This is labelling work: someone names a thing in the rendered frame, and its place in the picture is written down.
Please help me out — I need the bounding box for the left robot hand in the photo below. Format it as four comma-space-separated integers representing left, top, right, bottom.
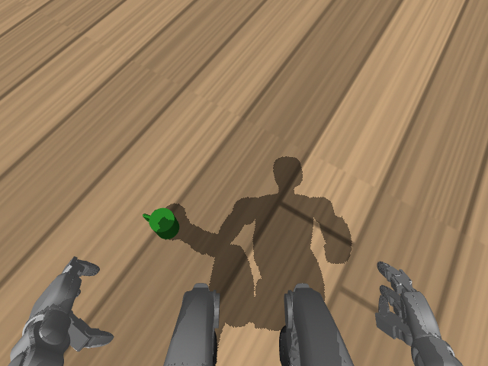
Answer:
29, 256, 114, 352

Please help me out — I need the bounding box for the right robot hand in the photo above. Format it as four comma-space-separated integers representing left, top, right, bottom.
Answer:
375, 262, 441, 346

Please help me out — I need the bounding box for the right robot arm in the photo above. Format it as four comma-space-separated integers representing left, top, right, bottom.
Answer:
411, 336, 463, 366

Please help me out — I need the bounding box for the mug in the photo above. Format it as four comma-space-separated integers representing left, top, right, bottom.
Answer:
143, 208, 179, 239

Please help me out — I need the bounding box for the left robot arm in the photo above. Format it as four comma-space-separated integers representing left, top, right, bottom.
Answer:
8, 310, 71, 366

